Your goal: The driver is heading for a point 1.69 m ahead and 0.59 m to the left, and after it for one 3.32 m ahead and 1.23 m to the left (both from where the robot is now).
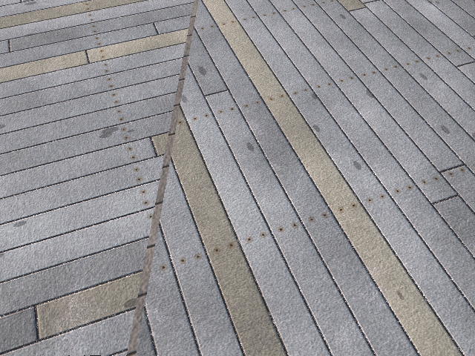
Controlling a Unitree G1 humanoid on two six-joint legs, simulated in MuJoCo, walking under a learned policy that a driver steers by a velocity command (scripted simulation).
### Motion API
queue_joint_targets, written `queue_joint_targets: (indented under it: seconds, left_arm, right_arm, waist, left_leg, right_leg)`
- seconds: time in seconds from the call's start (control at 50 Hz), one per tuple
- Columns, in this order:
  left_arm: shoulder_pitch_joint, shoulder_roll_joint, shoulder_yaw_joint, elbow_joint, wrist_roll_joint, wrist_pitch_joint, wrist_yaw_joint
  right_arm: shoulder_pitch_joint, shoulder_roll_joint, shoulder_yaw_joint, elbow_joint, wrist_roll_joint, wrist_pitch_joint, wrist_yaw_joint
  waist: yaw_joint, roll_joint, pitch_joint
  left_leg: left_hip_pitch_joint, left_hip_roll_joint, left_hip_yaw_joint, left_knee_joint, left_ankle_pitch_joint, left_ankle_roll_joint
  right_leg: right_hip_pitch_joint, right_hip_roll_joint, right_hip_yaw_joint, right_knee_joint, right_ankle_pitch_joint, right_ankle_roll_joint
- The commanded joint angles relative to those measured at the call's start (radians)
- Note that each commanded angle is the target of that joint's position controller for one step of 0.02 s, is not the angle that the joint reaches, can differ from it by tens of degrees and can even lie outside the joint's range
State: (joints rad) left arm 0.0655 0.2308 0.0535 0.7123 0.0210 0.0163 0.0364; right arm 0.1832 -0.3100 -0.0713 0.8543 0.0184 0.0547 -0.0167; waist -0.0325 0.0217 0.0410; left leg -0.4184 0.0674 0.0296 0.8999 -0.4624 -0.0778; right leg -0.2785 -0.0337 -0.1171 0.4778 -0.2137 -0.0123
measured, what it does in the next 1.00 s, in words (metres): steps on the spot, turning left: left foot, then right foot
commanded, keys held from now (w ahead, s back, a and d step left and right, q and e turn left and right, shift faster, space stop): q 0.68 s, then no key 0.32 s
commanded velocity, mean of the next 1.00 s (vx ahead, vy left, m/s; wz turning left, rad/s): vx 0.00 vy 0.00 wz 0.46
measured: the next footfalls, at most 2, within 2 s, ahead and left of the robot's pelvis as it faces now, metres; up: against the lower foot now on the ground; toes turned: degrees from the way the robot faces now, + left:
left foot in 0.12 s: +0.02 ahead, +0.12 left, +0.00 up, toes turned +9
right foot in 0.66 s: +0.12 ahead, -0.08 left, +0.00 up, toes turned +30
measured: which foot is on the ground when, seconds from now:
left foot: up 0.00-0.10, down 0.12-0.66, up 0.68-1.00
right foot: down 0.00-0.12, up 0.14-0.64, down 0.66-1.00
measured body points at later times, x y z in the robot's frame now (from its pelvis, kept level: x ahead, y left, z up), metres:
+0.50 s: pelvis +0.00 +0.04 +0.01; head +0.03 +0.08 +0.46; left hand +0.07 +0.36 -0.11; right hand +0.21 -0.20 -0.08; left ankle -0.02 +0.12 -0.74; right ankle +0.08 -0.13 -0.69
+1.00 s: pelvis +0.02 +0.02 +0.00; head +0.05 +0.04 +0.45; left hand -0.02 +0.32 -0.11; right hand +0.28 -0.15 -0.10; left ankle -0.06 +0.13 -0.73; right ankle +0.08 -0.10 -0.74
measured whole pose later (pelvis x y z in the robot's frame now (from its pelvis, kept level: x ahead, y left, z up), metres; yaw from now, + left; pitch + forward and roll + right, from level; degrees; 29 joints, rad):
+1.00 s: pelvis +0.02 +0.02 +0.00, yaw +30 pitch +0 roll +0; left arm 0.16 0.27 0.05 0.81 -0.01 0.01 0.01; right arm 0.17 -0.30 -0.06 0.70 0.01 0.05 -0.02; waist 0.02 0.01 0.07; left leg -0.26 0.00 -0.05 0.58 -0.32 -0.07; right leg -0.23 -0.03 0.01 0.47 -0.25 0.03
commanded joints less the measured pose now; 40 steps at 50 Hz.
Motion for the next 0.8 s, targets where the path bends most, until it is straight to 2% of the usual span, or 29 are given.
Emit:
queue_joint_targets:
  seconds: [0.02, 0.06, 0.1, 0.12, 0.14, 0.16, 0.18, 0.2, 0.22, 0.24, 0.26, 0.3, 0.38, 0.46, 0.54, 0.6, 0.64, 0.66, 0.68, 0.7, 0.72, 0.74, 0.76, 0.78, 0.8]
  left_arm:
    - [-0.011, 0.183, 0.058, -0.037, -0.005, -0.003, 0.013]
    - [-0.030, 0.196, 0.063, -0.027, -0.020, 0.002, 0.014]
    - [-0.035, 0.186, 0.064, -0.008, -0.042, 0.009, 0.015]
    - [0.021, 0.153, 0.060, 0.012, -0.034, 0.012, 0.011]
    - [-0.024, 0.105, 0.043, -0.039, 0.008, 0.010, 0.008]
    - [-0.120, 0.133, 0.051, -0.063, -0.003, 0.003, 0.014]
    - [-0.110, 0.161, 0.062, -0.051, -0.025, 0.003, 0.015]
    - [-0.079, 0.170, 0.069, -0.029, -0.027, 0.004, 0.019]
    - [-0.060, 0.182, 0.076, -0.009, -0.020, 0.007, 0.026]
    - [-0.041, 0.180, 0.077, 0.001, -0.010, 0.010, 0.029]
    - [-0.033, 0.172, 0.077, 0.001, -0.016, 0.006, 0.027]
    - [-0.019, 0.168, 0.077, 0.008, -0.022, -0.004, 0.026]
    - [-0.038, 0.147, 0.068, 0.004, -0.023, -0.015, 0.023]
    - [-0.040, 0.154, 0.065, 0.005, -0.027, -0.025, 0.013]
    - [-0.023, 0.168, 0.065, 0.004, -0.032, -0.046, -0.002]
    - [0.016, 0.177, 0.066, 0.009, -0.035, -0.062, -0.017]
    - [0.084, 0.185, 0.071, 0.030, -0.035, -0.070, -0.027]
    - [0.108, 0.228, 0.082, 0.034, -0.024, -0.068, -0.024]
    - [0.080, 0.281, 0.086, 0.014, -0.011, -0.056, -0.014]
    - [0.089, 0.292, 0.084, 0.017, 0.022, -0.053, -0.020]
    - [0.062, 0.241, 0.069, -0.002, 0.009, -0.056, -0.021]
    - [0.028, 0.198, 0.057, -0.007, -0.004, -0.055, -0.019]
    - [0.011, 0.187, 0.051, -0.011, -0.014, -0.052, -0.019]
    - [0.011, 0.186, 0.047, -0.006, -0.024, -0.049, -0.017]
    - [0.025, 0.190, 0.044, 0.001, -0.024, -0.045, -0.014]
  right_arm:
    - [-0.020, -0.076, -0.018, -0.085, -0.002, -0.006, 0.009]
    - [0.014, -0.078, -0.022, -0.087, -0.003, -0.006, 0.022]
    - [0.089, -0.081, -0.030, -0.065, -0.011, -0.008, 0.031]
    - [0.097, -0.144, -0.048, -0.072, -0.019, -0.012, 0.023]
    - [0.097, -0.270, -0.073, -0.100, -0.022, -0.018, 0.007]
    - [0.126, -0.261, -0.065, -0.115, -0.065, -0.042, 0.019]
    - [0.082, -0.240, -0.059, -0.124, -0.065, -0.062, 0.024]
    - [0.025, -0.218, -0.057, -0.134, -0.039, -0.071, 0.017]
    - [-0.015, -0.176, -0.045, -0.144, -0.015, -0.069, 0.008]
    - [-0.031, -0.147, -0.033, -0.152, -0.004, -0.063, -0.002]
    - [-0.016, -0.153, -0.032, -0.157, -0.010, -0.062, -0.008]
    - [0.010, -0.145, -0.031, -0.158, -0.015, -0.061, -0.013]
    - [0.036, -0.169, -0.041, -0.166, -0.006, -0.051, -0.022]
    - [0.009, -0.185, -0.049, -0.186, -0.008, -0.040, -0.018]
    - [-0.020, -0.191, -0.052, -0.207, -0.008, -0.030, -0.009]
    - [-0.050, -0.187, -0.050, -0.226, 0.000, -0.021, -0.009]
    - [-0.087, -0.176, -0.045, -0.242, 0.013, -0.012, -0.016]
    - [-0.064, -0.143, -0.036, -0.249, 0.009, -0.012, -0.019]
    - [0.012, -0.081, -0.020, -0.240, -0.010, -0.016, -0.014]
    - [0.009, -0.147, -0.041, -0.265, -0.003, -0.024, -0.013]
    - [0.039, -0.211, -0.060, -0.240, -0.012, -0.028, -0.014]
    - [0.037, -0.217, -0.068, -0.220, -0.007, -0.024, -0.013]
    - [0.042, -0.186, -0.064, -0.201, -0.006, -0.014, -0.017]
    - [0.031, -0.162, -0.056, -0.205, -0.007, -0.007, -0.018]
    - [0.019, -0.134, -0.047, -0.210, -0.004, -0.006, -0.015]
  waist:
    - [0.034, -0.164, -0.127]
    - [0.011, -0.167, -0.132]
    - [-0.028, -0.135, -0.127]
    - [-0.003, 0.029, -0.099]
    - [0.014, 0.324, -0.061]
    - [-0.056, 0.229, -0.121]
    - [-0.026, 0.140, -0.103]
    - [0.006, 0.094, -0.083]
    - [0.020, 0.077, -0.076]
    - [0.031, 0.064, -0.083]
    - [0.035, 0.104, -0.087]
    - [0.028, 0.091, -0.112]
    - [0.007, 0.094, -0.115]
    - [0.001, 0.125, -0.085]
    - [0.000, 0.137, -0.103]
    - [0.017, 0.144, -0.127]
    - [0.065, 0.131, -0.134]
    - [0.056, 0.068, -0.155]
    - [-0.006, -0.176, -0.168]
    - [-0.004, -0.309, -0.127]
    - [-0.004, -0.202, -0.116]
    - [-0.008, -0.154, -0.096]
    - [-0.010, -0.131, -0.086]
    - [0.003, -0.138, -0.071]
    - [0.011, -0.147, -0.069]
  left_leg:
    - [0.022, 0.007, 0.018, -0.061, 0.029, 0.024]
    - [0.080, -0.006, 0.044, -0.162, 0.078, 0.052]
    - [0.201, -0.047, 0.066, -0.374, 0.245, 0.106]
    - [0.277, 0.031, -0.101, -0.499, 0.468, 0.162]
    - [0.378, 0.283, -0.477, -0.546, 0.808, 0.326]
    - [0.329, 0.339, -0.567, -0.592, 0.758, 0.446]
    - [0.319, 0.293, -0.481, -0.594, 0.668, 0.411]
    - [0.315, 0.235, -0.411, -0.583, 0.585, 0.350]
    - [0.311, 0.203, -0.373, -0.580, 0.544, 0.307]
    - [0.299, 0.178, -0.347, -0.597, 0.500, 0.286]
    - [0.285, 0.174, -0.346, -0.589, 0.563, 0.299]
    - [0.338, 0.151, -0.329, -0.578, 0.603, 0.300]
    - [0.389, 0.136, -0.361, -0.564, 0.554, 0.294]
    - [0.308, 0.112, -0.411, -0.567, 0.428, 0.298]
    - [0.287, 0.104, -0.482, -0.525, 0.516, 0.305]
    - [0.305, 0.091, -0.538, -0.475, 0.634, 0.290]
    - [0.263, 0.039, -0.530, -0.425, 0.581, 0.236]
    - [0.176, -0.010, -0.486, -0.353, 0.412, 0.187]
    - [0.040, -0.144, -0.315, -0.134, 0.007, 0.129]
    - [-0.119, -0.212, -0.208, 0.063, -0.244, 0.080]
    - [-0.136, -0.148, -0.222, 0.218, -0.196, 0.047]
    - [-0.140, -0.138, -0.215, 0.271, -0.128, 0.029]
    - [-0.145, -0.134, -0.207, 0.289, -0.083, 0.011]
    - [-0.161, -0.135, -0.207, 0.298, -0.044, -0.004]
    - [-0.141, -0.136, -0.186, 0.274, -0.022, -0.012]
  right_leg:
    - [0.122, -0.295, 0.173, -0.133, 0.329, -0.223]
    - [0.120, -0.299, 0.155, -0.095, 0.321, -0.193]
    - [0.068, -0.253, 0.091, 0.009, 0.208, -0.111]
    - [-0.047, -0.167, -0.001, 0.188, 0.028, -0.017]
    - [-0.349, 0.003, -0.042, 0.467, -0.407, 0.090]
    - [-0.386, 0.048, 0.130, 0.649, -0.504, 0.080]
    - [-0.402, 0.026, 0.174, 0.711, -0.425, 0.060]
    - [-0.416, 0.009, 0.186, 0.703, -0.324, 0.051]
    - [-0.419, -0.003, 0.193, 0.681, -0.261, 0.054]
    - [-0.395, -0.004, 0.195, 0.681, -0.203, 0.057]
    - [-0.368, 0.010, 0.192, 0.685, -0.171, 0.067]
    - [-0.367, 0.021, 0.199, 0.639, -0.129, 0.080]
    - [-0.366, 0.032, 0.212, 0.461, -0.101, 0.105]
    - [-0.280, 0.046, 0.219, 0.324, -0.103, 0.113]
    - [-0.189, 0.067, 0.224, 0.225, -0.137, 0.103]
    - [-0.109, 0.079, 0.221, 0.102, -0.123, 0.084]
    - [0.036, 0.068, 0.202, -0.119, 0.066, 0.057]
    - [0.158, -0.039, 0.275, -0.152, 0.173, 0.017]
    - [0.254, -0.243, 0.464, -0.154, 0.417, -0.072]
    - [0.203, -0.368, 0.649, -0.159, 0.527, -0.243]
    - [0.186, -0.365, 0.602, -0.153, 0.486, -0.276]
    - [0.171, -0.293, 0.496, -0.137, 0.436, -0.233]
    - [0.171, -0.236, 0.426, -0.131, 0.373, -0.197]
    - [0.172, -0.225, 0.401, -0.128, 0.394, -0.198]
    - [0.162, -0.202, 0.359, -0.132, 0.424, -0.201]
Keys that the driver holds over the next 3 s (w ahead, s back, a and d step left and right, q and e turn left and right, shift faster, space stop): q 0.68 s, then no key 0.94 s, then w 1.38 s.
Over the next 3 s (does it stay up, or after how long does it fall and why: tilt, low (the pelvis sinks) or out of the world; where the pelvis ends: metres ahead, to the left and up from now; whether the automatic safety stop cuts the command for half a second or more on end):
stays up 0.59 0.30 0.00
